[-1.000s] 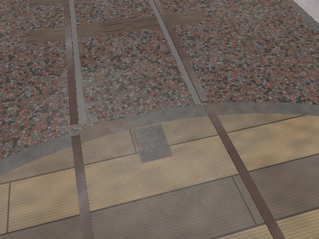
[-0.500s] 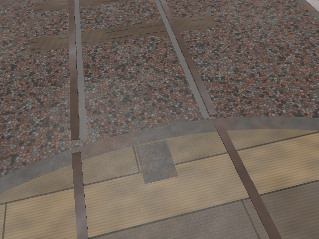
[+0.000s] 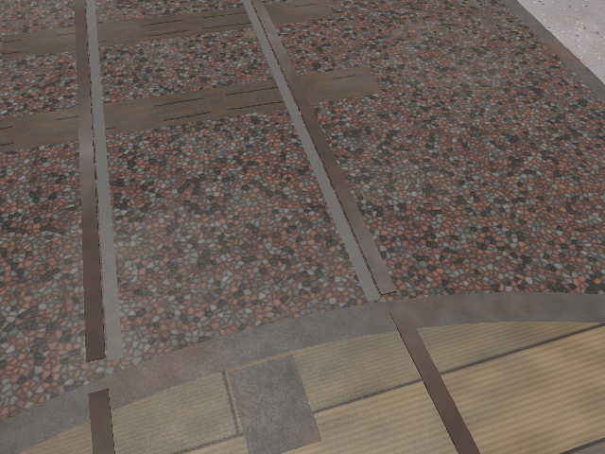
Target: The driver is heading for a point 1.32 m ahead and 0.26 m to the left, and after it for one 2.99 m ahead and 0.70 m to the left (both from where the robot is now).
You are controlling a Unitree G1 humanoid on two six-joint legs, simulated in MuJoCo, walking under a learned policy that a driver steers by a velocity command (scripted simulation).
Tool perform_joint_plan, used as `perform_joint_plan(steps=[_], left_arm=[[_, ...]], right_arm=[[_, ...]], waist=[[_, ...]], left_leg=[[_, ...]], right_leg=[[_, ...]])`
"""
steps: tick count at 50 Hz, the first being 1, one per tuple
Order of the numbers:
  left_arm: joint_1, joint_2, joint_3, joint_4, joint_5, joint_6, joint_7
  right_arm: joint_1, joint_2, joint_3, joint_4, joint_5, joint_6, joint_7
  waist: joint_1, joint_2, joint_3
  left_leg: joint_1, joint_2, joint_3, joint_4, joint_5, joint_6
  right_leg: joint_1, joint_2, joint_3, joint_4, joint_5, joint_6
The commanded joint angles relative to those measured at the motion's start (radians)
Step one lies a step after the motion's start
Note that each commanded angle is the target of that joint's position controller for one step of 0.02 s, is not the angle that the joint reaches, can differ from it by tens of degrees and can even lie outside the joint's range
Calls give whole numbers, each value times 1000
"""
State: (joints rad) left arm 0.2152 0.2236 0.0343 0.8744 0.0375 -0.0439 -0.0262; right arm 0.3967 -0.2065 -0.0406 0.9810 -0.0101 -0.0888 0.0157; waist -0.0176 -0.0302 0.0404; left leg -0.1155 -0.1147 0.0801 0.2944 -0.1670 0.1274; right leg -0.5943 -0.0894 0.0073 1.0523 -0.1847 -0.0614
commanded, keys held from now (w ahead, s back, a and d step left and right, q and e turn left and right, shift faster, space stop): w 0.04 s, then no key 0.96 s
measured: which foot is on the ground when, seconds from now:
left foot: down 0.00-0.30, up 0.32-0.62, down 0.64-1.00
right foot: up 0.00-0.26, down 0.28-1.00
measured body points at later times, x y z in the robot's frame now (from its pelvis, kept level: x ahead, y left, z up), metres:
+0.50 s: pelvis +0.19 -0.04 -0.01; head +0.21 -0.05 +0.44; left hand +0.23 +0.20 -0.15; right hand +0.21 -0.27 -0.17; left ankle +0.17 +0.09 -0.71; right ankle +0.27 -0.10 -0.74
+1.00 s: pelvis +0.22 -0.02 +0.00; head +0.22 -0.02 +0.45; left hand +0.21 +0.20 -0.16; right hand +0.21 -0.23 -0.16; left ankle +0.21 +0.09 -0.74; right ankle +0.27 -0.10 -0.74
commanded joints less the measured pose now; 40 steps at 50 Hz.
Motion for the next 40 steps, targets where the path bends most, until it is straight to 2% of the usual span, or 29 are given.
perform_joint_plan(steps=[1,2,5,6,9,11,12,13,14,15,16,17,18,19,20,21,22,23,26,28,30,31,32,33,34,36,37,40], left_arm=[[-39,45,8,-52,-2,4,-5],[-79,41,6,-62,-5,4,-7],[-148,8,-8,-73,-12,-2,-4],[-162,-1,-12,-71,-15,-3,-1],[-191,1,-16,-66,-19,-7,10],[-135,28,-9,-41,-15,-17,21],[-58,43,-2,-9,-13,-25,29],[49,53,4,29,-7,-41,35],[161,108,17,63,11,-58,43],[254,173,31,77,24,-58,42],[253,147,25,71,-24,-43,31],[139,135,33,45,-52,-23,38],[90,58,3,43,-52,-22,30],[39,38,-7,58,-38,-21,41],[11,29,-7,57,-35,-16,52],[-16,24,-9,56,-28,-14,56],[2,5,-18,74,-17,-17,52],[8,29,-15,80,-12,-20,51],[52,62,-7,107,-12,-12,47],[50,71,-4,114,-19,3,46],[38,65,-5,115,-30,19,48],[55,55,-8,123,-30,24,49],[69,43,-9,127,-30,27,49],[110,17,-10,132,-42,33,46],[113,8,-14,148,-38,36,45],[148,-3,-17,171,-28,34,43],[153,11,-14,179,-25,32,43],[148,6,-19,195,-26,25,47]], right_arm=[[36,-93,-11,-30,6,-18,-3],[57,-91,-9,-22,7,-18,-3],[107,-79,4,4,4,-18,-12],[124,-76,8,14,2,-15,-16],[156,-78,17,39,-9,-4,-28],[129,-84,16,43,-14,-1,-36],[114,-89,16,45,-13,-1,-40],[94,-97,14,48,-1,0,-41],[99,-86,19,33,13,-7,-43],[220,-4,35,30,37,-5,-49],[321,-12,26,77,51,15,-54],[270,-62,14,83,27,40,-51],[52,-109,-4,36,-28,45,-43],[58,-32,5,26,-25,52,-33],[81,-5,16,41,-28,69,-30],[91,6,19,56,-30,82,-29],[109,21,21,73,-27,90,-32],[116,37,26,75,-17,96,-37],[54,11,27,80,-14,113,-52],[18,0,27,81,-12,117,-52],[15,7,32,92,-18,112,-50],[11,2,35,90,-23,106,-51],[20,-16,36,88,-30,95,-53],[-21,-53,31,87,-15,88,-55],[-44,-24,38,89,-5,79,-53],[-72,-20,39,89,3,64,-54],[-70,-20,39,91,6,61,-56],[-34,-4,38,105,5,61,-56]], waist=[[14,57,66],[4,57,66],[-13,67,61],[-22,76,49],[-38,118,30],[-7,127,11],[23,129,-13],[79,105,-47],[105,64,-136],[73,-117,-300],[57,-114,-433],[57,-73,-370],[65,29,-128],[7,-29,-86],[-17,-38,-73],[-32,-47,-55],[-42,-28,-57],[-49,-49,-84],[-17,-70,-88],[-12,-74,-60],[-23,-50,-20],[-22,-25,6],[-14,10,29],[33,119,75],[37,143,77],[59,135,47],[59,114,40],[39,54,34]], left_leg=[[-40,283,-230,-216,130,93],[-18,276,-213,-211,166,82],[17,249,-126,-127,551,35],[31,240,-104,-95,628,21],[94,252,-105,-15,724,13],[133,267,-124,68,807,14],[154,264,-134,143,843,8],[140,241,-119,273,787,-9],[12,209,-107,433,547,-31],[-199,110,-48,733,-155,-57],[-292,40,-102,921,-531,-76],[-344,70,-102,969,-458,-91],[-314,103,-128,899,-369,-86],[-293,120,-135,827,-328,-99],[-232,146,-129,761,-303,-116],[-164,137,-105,712,-272,-121],[-129,121,-93,657,-270,-123],[-114,120,-87,575,-273,-127],[-88,116,-70,440,-230,-122],[-56,114,-59,365,-165,-111],[13,113,-52,245,-103,-94],[29,139,-87,173,-86,-83],[21,202,-161,94,-97,-72],[-109,235,-226,45,-195,-49],[-218,246,-246,-15,-260,-52],[-268,234,-230,-47,-242,-74],[-249,221,-214,-35,-205,-79],[-164,203,-181,9,-108,-73]], right_leg=[[-84,-32,-17,-106,122,25],[-93,-27,-26,-157,158,31],[-21,22,-76,-311,227,36],[13,42,-92,-349,238,34],[80,84,-99,-423,213,18],[154,112,-87,-473,138,-7],[224,132,-83,-528,126,-24],[349,127,-75,-655,242,-42],[571,7,15,-620,574,-69],[862,-287,253,-490,1138,-193],[923,-388,409,-495,1236,-336],[752,-363,422,-656,664,-371],[522,-238,310,-721,679,-271],[447,-217,246,-747,631,-251],[357,-188,202,-799,487,-227],[280,-134,140,-812,430,-190],[270,-102,99,-789,523,-169],[277,-104,88,-789,465,-170],[269,-98,112,-812,173,-157],[219,-91,137,-842,-93,-135],[147,-78,151,-848,-273,-92],[121,-71,159,-851,-332,-58],[117,-51,152,-821,-324,-24],[170,23,80,-794,-235,1],[304,46,46,-736,-118,9],[437,38,44,-699,-13,10],[442,29,54,-703,-8,6],[391,13,70,-728,-20,3]])
Velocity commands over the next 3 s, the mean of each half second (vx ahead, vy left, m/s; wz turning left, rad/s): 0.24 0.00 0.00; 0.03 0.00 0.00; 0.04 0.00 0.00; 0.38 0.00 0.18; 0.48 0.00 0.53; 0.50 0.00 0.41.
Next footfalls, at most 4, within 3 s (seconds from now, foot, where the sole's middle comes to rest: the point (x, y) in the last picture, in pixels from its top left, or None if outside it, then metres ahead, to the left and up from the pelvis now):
0.28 right None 0.31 -0.11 -0.78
0.64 left None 0.25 0.09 -0.78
2.16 left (287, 386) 0.66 0.04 -0.78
2.70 right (287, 259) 1.04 0.04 -0.78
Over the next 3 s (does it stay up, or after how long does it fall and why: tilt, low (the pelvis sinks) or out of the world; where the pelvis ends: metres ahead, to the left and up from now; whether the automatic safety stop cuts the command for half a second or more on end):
stays up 0.97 0.11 0.00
